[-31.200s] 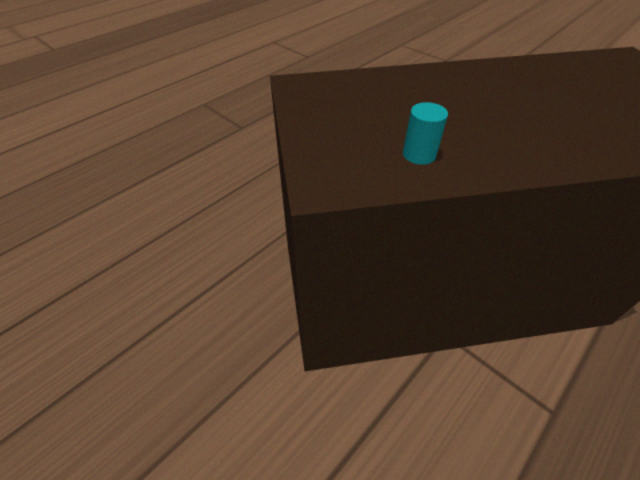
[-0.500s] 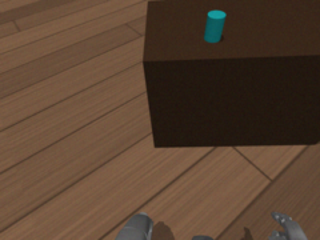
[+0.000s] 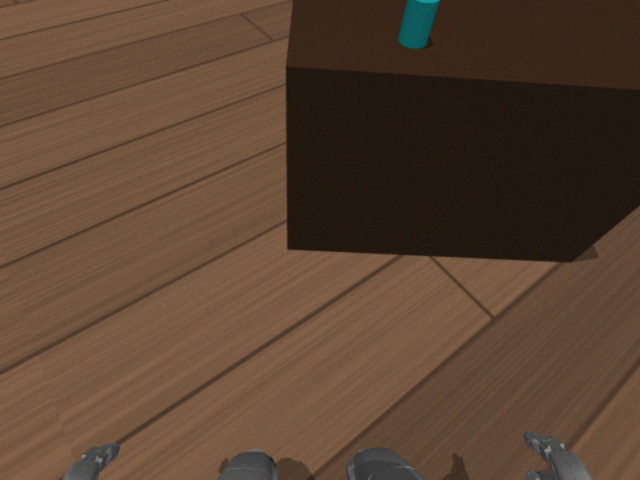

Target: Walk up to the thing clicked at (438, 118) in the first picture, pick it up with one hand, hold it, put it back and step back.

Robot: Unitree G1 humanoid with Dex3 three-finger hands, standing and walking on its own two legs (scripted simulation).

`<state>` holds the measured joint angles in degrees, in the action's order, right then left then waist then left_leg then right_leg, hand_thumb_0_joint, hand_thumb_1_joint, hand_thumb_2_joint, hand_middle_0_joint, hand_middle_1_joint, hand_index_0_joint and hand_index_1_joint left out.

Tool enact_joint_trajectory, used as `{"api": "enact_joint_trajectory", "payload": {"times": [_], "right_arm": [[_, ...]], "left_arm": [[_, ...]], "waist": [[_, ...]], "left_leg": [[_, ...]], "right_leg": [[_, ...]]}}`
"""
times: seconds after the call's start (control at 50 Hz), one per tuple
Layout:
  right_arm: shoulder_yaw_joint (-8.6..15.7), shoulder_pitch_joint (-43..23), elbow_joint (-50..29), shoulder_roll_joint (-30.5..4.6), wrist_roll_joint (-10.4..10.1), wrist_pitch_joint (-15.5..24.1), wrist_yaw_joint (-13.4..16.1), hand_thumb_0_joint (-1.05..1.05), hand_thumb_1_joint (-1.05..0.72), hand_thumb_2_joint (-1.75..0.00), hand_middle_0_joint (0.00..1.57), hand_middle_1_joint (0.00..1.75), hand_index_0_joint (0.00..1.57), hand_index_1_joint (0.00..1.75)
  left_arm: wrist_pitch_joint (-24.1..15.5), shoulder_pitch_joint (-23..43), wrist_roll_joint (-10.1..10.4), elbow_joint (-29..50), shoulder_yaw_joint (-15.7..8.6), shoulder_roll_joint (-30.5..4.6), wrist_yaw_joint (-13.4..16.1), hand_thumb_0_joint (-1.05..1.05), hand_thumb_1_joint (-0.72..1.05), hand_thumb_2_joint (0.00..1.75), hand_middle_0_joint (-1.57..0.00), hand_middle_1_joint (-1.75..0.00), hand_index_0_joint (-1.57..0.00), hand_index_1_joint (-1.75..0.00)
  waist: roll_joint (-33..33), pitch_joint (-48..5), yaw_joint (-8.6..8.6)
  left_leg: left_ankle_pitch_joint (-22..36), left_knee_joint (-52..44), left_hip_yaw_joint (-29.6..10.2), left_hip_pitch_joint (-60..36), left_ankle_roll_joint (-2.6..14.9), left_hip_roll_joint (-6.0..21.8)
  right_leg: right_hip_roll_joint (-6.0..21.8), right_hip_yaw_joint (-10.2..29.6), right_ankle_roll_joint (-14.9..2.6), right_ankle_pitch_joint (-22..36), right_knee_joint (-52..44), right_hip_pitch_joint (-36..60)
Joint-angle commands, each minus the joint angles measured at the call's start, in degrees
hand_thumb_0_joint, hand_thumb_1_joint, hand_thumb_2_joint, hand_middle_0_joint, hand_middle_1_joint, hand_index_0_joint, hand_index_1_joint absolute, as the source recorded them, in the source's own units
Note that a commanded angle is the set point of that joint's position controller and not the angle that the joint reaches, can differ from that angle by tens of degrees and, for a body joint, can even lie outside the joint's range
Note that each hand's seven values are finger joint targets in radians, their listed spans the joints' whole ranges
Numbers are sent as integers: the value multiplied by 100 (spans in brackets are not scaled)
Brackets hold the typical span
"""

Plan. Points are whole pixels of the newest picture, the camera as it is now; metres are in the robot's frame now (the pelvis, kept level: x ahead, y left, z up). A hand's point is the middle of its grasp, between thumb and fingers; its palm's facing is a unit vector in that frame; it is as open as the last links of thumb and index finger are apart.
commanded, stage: step back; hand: right
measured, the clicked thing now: (418, 19) +1.05 -0.21 +0.04
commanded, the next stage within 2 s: stand in 1.30 s
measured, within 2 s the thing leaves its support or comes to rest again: neither
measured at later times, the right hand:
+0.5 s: hand out of the picture -0.05 -0.29 -0.17, palm faces -0.13 +0.93 -0.35, open 7.4 cm
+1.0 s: hand out of the picture +0.03 -0.29 -0.16, palm faces -0.13 +0.92 -0.37, open 7.4 cm
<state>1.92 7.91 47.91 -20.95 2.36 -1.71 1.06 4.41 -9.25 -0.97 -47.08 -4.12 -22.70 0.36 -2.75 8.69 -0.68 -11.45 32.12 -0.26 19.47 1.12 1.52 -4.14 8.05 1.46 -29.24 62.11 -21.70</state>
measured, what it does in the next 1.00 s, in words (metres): steps on the spot: right foot, then left foot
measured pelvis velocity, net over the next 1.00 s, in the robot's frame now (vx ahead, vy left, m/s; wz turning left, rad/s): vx -0.07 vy -0.03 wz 0.09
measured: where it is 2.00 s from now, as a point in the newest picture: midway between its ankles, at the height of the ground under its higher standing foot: outside the picture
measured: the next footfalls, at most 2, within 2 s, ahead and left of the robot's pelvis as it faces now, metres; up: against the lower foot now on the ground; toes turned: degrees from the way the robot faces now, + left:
right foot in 0.12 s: -0.01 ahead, -0.15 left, +0.00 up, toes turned +2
left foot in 0.46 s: -0.08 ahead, +0.10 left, +0.00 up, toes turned +2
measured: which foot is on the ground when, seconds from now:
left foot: down 0.00-0.14, up 0.16-0.44, down 0.46-0.76, up 0.78-1.00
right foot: up 0.00-0.10, down 0.12-1.00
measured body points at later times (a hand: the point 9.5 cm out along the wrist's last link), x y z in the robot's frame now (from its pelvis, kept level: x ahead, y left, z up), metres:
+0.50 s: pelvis -0.11 -0.03 -0.01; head -0.09 -0.04 +0.44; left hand -0.06 +0.31 -0.11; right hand -0.04 -0.34 -0.14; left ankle -0.12 +0.09 -0.73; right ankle -0.09 -0.14 -0.73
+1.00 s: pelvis -0.07 -0.03 +0.00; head -0.05 -0.04 +0.45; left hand -0.02 +0.28 -0.12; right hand +0.04 -0.34 -0.13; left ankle -0.06 +0.11 -0.73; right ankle -0.05 -0.15 -0.73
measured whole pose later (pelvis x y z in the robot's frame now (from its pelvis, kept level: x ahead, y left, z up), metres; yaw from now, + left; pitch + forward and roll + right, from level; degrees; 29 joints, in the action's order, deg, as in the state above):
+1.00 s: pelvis -0.07 -0.03 +0.00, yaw +5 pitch -2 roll +0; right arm 2.5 10.7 56.8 -22.6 1.4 -0.2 -0.3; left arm -2.3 -9.9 -1.8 -56.5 -2.3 -19.6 -0.3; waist 2.0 4.0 -1.3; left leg -23.5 38.1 -2.6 17.1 0.2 1.1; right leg 1.8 -3.2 -0.2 -17.7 34.2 -14.4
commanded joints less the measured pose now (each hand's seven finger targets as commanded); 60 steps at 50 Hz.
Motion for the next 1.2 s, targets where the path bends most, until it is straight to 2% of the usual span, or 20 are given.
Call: {"api": "enact_joint_trajectory", "payload": {"times": [0.0, 0.08, 0.12, 0.14, 0.22, 0.36, 0.44, 0.46, 0.48, 0.5, 0.52, 0.6, 0.7, 0.72, 0.74, 0.78, 0.94, 1.0, 1.06, 1.18], "right_arm": [[469, 53, -363, -1564, -10, 32, 40, 0, -90, -90, 20, 30, 20, 30], [449, -242, -365, -1606, -83, -113, -21, 0, -90, -90, 20, 30, 20, 30], [256, -194, -536, -913, -95, -62, 5, 0, -90, -90, 20, 30, 20, 30], [400, -509, -534, -1203, -70, -54, 102, 0, -90, -90, 20, 30, 20, 30], [305, 152, -29, -1079, -166, 12, 33, 0, -90, -90, 20, 30, 20, 30], [361, -99, 25, -1223, -6, 181, -73, 0, -90, -90, 20, 30, 20, 30], [420, 573, 420, -1157, -19, 316, -128, 0, -90, -90, 20, 30, 20, 30], [475, 779, 519, -1219, 9, 364, -103, 0, -90, -90, 20, 30, 20, 30], [549, 1004, 558, -1469, 51, 412, -72, 0, -90, -90, 20, 30, 20, 30], [585, 726, 446, -1956, 46, 413, -78, 0, -90, -90, 20, 30, 20, 30], [639, 592, 418, -2058, -6, 397, -104, 0, -90, -90, 20, 30, 20, 30], [439, 349, 324, -1395, 9, 462, -114, 0, -90, -90, 20, 30, 20, 30], [329, -50, 259, -1140, -117, 303, -143, 0, -90, -90, 20, 30, 20, 30], [255, 30, 220, -922, -147, 279, -126, 0, -90, -90, 20, 30, 20, 30], [184, 163, 134, -692, -177, 282, -104, 0, -90, -90, 20, 30, 20, 30], [332, 386, 358, -1136, -106, 195, -29, 0, -90, -90, 20, 30, 20, 30], [276, 500, 691, -943, -118, 256, -84, 0, -90, -90, 20, 30, 20, 30], [323, 517, 848, -1028, -73, 323, -32, 0, -90, -90, 20, 30, 20, 30], [336, -345, 698, -1608, -122, 352, -26, 0, -90, -90, 20, 30, 20, 30], [188, -505, 929, -1171, -157, 335, -14, 0, -90, -90, 20, 30, 20, 30]], "left_arm": [[-259, -236, -16, 250, -225, -900, 57, 0, 90, 90, -20, -30, -20, -30], [-351, -1056, -89, -362, -308, -977, 23, 0, 90, 90, -20, -30, -20, -30], [-382, -667, -208, -145, -552, -1869, 30, 0, 90, 90, -20, -30, -20, -30], [-368, -177, -251, 71, -584, -2182, 61, 0, 90, 90, -20, -30, -20, -30], [-502, 419, -135, 64, -353, -1216, 86, 0, 90, 90, -20, -30, -20, -30], [-576, -318, -184, -36, -470, -1488, 29, 0, 90, 90, -20, -30, -20, -30], [-501, -16, -131, -7, -310, -1389, -29, 0, 90, 90, -20, -30, -20, -30], [-498, -63, -124, 9, -223, -1110, -36, 0, 90, 90, -20, -30, -20, -30], [-511, -111, -69, 40, -144, -815, -43, 0, 90, 90, -20, -30, -20, -30], [-518, 136, 12, 10, -166, -837, -41, 0, 90, 90, -20, -30, -20, -30], [-538, 388, -79, -70, -298, -1314, -25, 0, 90, 90, -20, -30, -20, -30], [-649, -35, -19, -248, -242, -1046, -116, 0, 90, 90, -20, -30, -20, -30], [-794, -632, -26, -637, -231, -866, 0, 0, 90, 90, -20, -30, -20, -30], [-812, -770, -65, -725, -312, -1077, 48, 0, 90, 90, -20, -30, -20, -30], [-839, -853, -139, -705, -422, -1486, 90, 0, 90, 90, -20, -30, -20, -30], [-829, -69, -106, -456, -409, -1732, 64, 0, 90, 90, -20, -30, -20, -30], [-807, 441, -43, -490, -214, -1339, 60, 0, 90, 90, -20, -30, -20, -30], [-697, 425, 49, -482, -99, -1057, 49, 0, 90, 90, -20, -30, -20, -30], [-576, 270, 141, -702, -76, -952, 67, 0, 90, 90, -20, -30, -20, -30], [-625, 375, 117, -953, -24, -1028, 44, 0, 90, 90, -20, -30, -20, -30]], "waist": [[1616, -1331, 149], [1297, -1559, -175], [-970, -807, -170], [-1013, -498, -449], [-306, -340, 204], [-788, -558, -405], [-524, -714, 5], [-45, -891, 110], [927, -1081, 168], [1432, -678, 204], [1035, -192, 278], [998, -165, 32], [1012, -843, -293], [574, -945, -327], [-432, -972, -331], [-132, -561, -124], [-655, -809, 76], [-277, -1098, 142], [855, -1109, -143], [894, -1189, -81]], "left_leg": [[1268, -570, -1045, -1532, 1209, 1244], [-244, -40, -723, -405, 695, 848], [-2152, 1694, -370, 1754, -30, -622], [-2313, 2568, -950, 1157, -197, -398], [-1121, 3043, -865, 952, -116, -683], [-1765, 1050, -392, 894, -260, -111], [-928, -929, 73, -1057, -20, -323], [-800, -1199, -341, -1639, 69, -162], [-1489, -1613, -1784, -2135, 347, 693], [-2805, -1947, -3272, -1519, 1048, 1643], [-3344, -2111, -3412, -528, 1443, 1894], [-1055, -1596, -1796, -861, 983, 1140], [50, -154, -587, -111, 450, 579], [-208, 458, -397, 344, 266, 323], [-991, 1415, -239, 1173, -2, -311], [-2402, 2092, -623, 607, -51, -74], [-1078, 347, -8, -403, -114, -12], [778, -694, -247, -1208, 13, 89], [853, -931, -1505, -217, 828, 1343], [1428, -857, -706, -556, 175, 703]], "right_leg": [[334, -570, 25, 89, -1964, 87], [279, -823, -341, 1046, -3935, 1505], [2022, 2052, -936, -381, -4565, 1163], [2954, 2757, -1822, -491, -4944, -273], [1449, 127, -860, 2396, -3972, 370], [1965, 904, -1289, -534, -4303, 1418], [1681, 255, -977, -38, -3716, 404], [1445, -97, -796, 579, -3018, 117], [990, -530, -499, 696, -1994, -574], [413, -1085, -267, -174, -1517, -1178], [719, -595, -319, -313, -978, -814], [718, -718, -301, 300, -1696, -597], [334, -1126, -284, 1694, -3875, 1720], [652, -530, -370, 1768, -3918, 2195], [1765, 1230, -757, 1558, -4411, 2494], [2843, 2191, -1623, 202, -4745, 875], [1820, 30, -1025, 2888, -3850, 695], [1406, -406, -543, 3417, -2983, 577], [579, -893, -223, 861, -2692, 1143], [941, -666, -312, 2572, -3248, 1492]]}}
